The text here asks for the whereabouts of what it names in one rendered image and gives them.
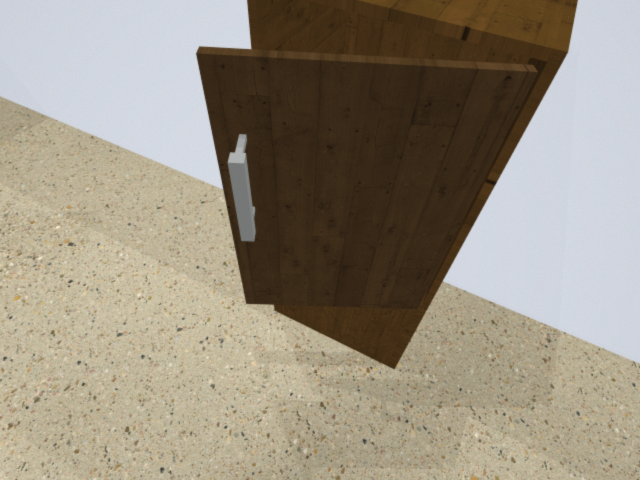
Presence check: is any cupboard door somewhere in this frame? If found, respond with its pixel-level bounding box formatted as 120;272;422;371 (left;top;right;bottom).
196;46;538;309

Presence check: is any handle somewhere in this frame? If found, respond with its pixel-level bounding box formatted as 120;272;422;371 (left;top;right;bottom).
228;134;256;241

